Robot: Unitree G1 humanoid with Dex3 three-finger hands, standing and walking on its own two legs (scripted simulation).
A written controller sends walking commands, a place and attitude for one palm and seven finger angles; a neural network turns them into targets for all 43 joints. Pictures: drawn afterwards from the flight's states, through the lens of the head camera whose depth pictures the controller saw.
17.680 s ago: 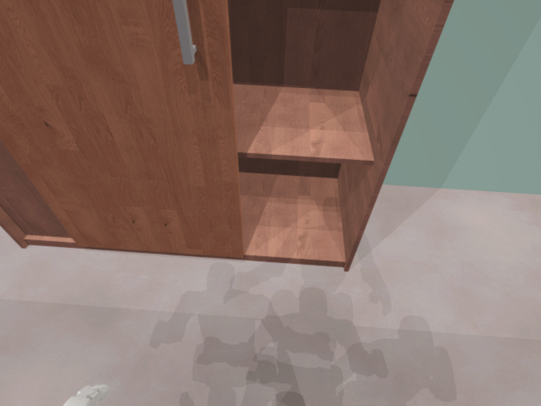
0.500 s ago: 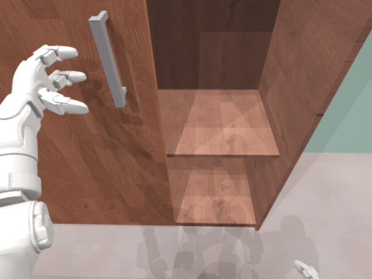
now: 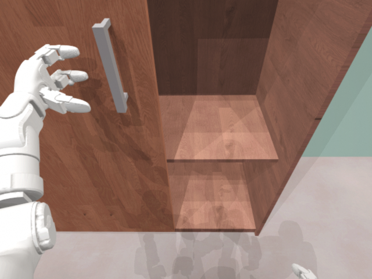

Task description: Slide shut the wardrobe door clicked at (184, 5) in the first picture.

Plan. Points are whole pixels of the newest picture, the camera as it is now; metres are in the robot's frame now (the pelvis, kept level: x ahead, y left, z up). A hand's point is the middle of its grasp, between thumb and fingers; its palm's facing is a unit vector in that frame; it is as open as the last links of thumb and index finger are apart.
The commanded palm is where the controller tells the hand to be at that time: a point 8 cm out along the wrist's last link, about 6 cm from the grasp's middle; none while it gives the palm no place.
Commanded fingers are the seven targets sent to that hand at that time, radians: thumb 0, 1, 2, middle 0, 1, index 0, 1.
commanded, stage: move the hooked fingers beside the handle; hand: left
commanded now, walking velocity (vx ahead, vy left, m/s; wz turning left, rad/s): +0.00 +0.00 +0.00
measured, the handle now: (114, 69) +0.49 +0.17 +0.24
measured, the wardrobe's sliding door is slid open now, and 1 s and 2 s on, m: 0.43 0.43 0.43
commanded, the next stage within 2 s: feel for the door with the fingertips in 0.18 s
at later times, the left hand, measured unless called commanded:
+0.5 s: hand (84, 89) +0.41 +0.21 +0.23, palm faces +0.04 -1.00 -0.04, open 14.0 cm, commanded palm +0.40 +0.26 +0.24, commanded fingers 0.00 -0.50 0.30 -0.30 -1.20 -0.30 -1.20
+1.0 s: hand (90, 80) +0.42 +0.20 +0.25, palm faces +0.07 -1.00 -0.04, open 14.0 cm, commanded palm +0.41 +0.25 +0.24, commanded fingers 0.00 -0.50 0.30 -0.30 -1.20 -0.30 -1.20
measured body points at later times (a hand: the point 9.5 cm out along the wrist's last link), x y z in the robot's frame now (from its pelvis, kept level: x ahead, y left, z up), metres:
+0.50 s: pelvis -0.01 +0.00 +0.00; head -0.01 -0.02 +0.45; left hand +0.40 +0.27 +0.24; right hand +0.13 -0.26 -0.11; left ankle +0.00 +0.10 -0.74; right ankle -0.04 -0.10 -0.74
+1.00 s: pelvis +0.00 -0.01 +0.00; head -0.01 -0.03 +0.45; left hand +0.41 +0.26 +0.25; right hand +0.12 -0.28 -0.11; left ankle +0.00 +0.10 -0.74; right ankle -0.04 -0.10 -0.74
